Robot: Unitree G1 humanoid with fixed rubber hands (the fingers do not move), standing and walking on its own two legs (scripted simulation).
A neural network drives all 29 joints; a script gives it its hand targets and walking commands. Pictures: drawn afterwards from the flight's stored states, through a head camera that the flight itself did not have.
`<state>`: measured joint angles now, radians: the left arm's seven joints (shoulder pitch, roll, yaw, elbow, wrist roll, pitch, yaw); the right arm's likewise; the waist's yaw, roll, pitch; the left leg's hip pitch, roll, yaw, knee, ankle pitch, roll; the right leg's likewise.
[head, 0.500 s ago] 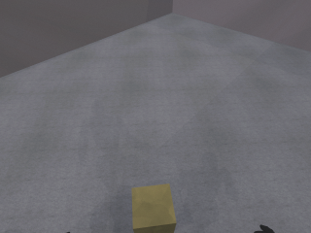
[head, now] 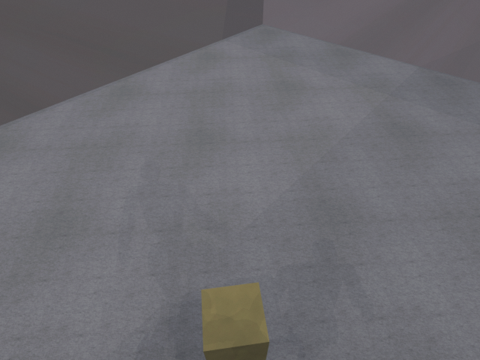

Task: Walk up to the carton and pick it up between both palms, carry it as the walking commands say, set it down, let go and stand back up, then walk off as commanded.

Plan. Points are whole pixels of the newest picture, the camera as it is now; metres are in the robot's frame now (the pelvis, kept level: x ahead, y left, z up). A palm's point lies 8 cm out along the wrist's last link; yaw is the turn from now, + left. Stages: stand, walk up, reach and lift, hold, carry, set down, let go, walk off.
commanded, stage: stand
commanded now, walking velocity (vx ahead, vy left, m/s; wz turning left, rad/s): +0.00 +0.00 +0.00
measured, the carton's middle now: (234, 326) +0.40 +0.05 -0.66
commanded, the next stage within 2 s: walk off in 0.74 s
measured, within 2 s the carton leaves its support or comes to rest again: neither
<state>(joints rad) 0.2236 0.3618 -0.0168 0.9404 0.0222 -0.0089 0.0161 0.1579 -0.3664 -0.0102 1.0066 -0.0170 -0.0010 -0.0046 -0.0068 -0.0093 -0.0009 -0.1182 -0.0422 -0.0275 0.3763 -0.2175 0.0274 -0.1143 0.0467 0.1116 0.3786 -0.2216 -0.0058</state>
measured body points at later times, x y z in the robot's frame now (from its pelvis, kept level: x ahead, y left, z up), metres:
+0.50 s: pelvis -0.01 +0.00 +0.00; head -0.02 +0.00 +0.45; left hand +0.07 +0.30 -0.12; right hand +0.07 -0.31 -0.12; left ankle -0.01 +0.10 -0.75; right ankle -0.01 -0.12 -0.75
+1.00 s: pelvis -0.01 +0.01 +0.00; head -0.01 +0.01 +0.45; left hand +0.07 +0.31 -0.12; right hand +0.07 -0.31 -0.12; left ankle -0.01 +0.10 -0.75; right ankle -0.01 -0.12 -0.75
